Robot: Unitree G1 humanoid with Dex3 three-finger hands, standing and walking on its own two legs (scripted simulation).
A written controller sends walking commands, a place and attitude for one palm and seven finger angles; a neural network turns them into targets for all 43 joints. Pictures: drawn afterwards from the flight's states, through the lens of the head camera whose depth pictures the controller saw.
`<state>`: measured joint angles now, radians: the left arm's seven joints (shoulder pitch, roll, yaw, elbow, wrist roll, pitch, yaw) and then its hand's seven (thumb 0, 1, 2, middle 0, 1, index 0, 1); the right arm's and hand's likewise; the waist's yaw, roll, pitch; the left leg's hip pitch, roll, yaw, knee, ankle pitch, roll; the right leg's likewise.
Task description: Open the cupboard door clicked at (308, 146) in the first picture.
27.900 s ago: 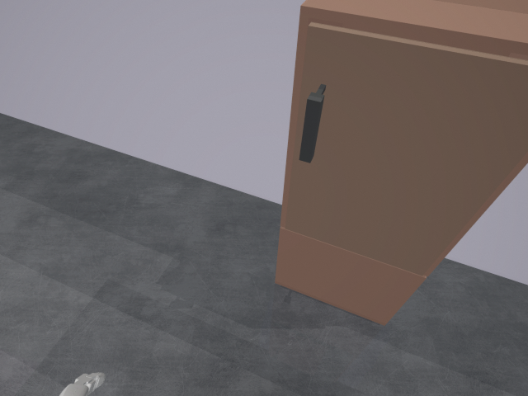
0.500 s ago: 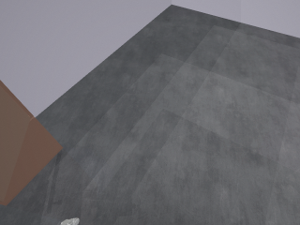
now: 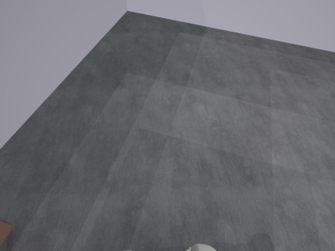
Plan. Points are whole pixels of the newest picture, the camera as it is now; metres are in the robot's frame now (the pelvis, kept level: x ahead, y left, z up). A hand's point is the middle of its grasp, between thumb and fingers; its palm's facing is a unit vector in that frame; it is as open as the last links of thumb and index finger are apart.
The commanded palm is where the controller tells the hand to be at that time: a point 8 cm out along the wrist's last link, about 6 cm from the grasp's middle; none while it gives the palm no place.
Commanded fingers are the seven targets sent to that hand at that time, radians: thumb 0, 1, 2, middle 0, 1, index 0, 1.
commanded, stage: walk to a spot facing it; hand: left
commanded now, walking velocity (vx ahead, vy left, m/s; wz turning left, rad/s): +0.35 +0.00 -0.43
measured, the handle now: out of the picture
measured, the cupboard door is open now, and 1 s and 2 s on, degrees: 39 39 39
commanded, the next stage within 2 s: turn to face it in 0.72 s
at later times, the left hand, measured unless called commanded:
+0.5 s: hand (142, 177) +0.34 +0.10 -0.15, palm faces -0.14 -0.97 -0.22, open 7.1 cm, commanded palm none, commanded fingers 0.00 0.90 0.90 -0.20 -0.30 -0.20 -0.30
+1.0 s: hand (163, 118) +0.59 +0.05 -0.16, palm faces -0.19 -0.95 -0.23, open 7.3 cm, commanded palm none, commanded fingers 0.00 0.90 0.90 -0.20 -0.30 -0.20 -0.30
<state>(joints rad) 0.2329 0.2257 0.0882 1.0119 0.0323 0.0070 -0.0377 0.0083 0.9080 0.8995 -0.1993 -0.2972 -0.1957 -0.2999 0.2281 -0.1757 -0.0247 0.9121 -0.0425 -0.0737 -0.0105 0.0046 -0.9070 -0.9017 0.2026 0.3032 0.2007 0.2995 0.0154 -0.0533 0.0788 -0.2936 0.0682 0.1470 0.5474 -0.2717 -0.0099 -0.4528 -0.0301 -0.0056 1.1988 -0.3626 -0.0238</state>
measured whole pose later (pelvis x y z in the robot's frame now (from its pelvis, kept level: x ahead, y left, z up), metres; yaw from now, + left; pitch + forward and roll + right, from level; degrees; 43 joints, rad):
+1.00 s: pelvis +0.48 -0.12 +0.00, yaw -11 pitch +1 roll +2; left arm 0.18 0.20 0.05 1.02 0.03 -0.04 -0.01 0.01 0.94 0.90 -0.20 -0.30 -0.20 -0.30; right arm 0.37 -0.16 -0.03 1.11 -0.02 -0.03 0.00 0.00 -0.92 -0.90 0.20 0.30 0.20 0.30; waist -0.03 -0.01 0.06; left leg -0.16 0.06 0.14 0.53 -0.37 -0.03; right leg -0.39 -0.11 -0.10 0.58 -0.18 0.01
